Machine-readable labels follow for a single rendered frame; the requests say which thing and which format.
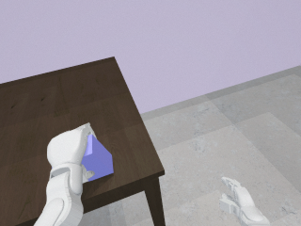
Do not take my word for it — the robot right hand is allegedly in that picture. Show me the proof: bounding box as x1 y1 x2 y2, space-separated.
219 176 256 220

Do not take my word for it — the robot left hand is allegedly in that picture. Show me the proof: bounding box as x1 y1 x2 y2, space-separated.
47 123 96 184

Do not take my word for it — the right robot forearm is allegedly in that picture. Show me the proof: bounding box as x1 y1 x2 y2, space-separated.
239 205 270 226

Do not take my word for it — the table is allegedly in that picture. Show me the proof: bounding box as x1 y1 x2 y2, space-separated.
0 56 166 226

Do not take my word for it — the left robot forearm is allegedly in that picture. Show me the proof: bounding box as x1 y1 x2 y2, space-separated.
34 163 84 226

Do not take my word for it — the sponge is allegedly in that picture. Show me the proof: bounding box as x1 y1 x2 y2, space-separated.
52 134 114 182

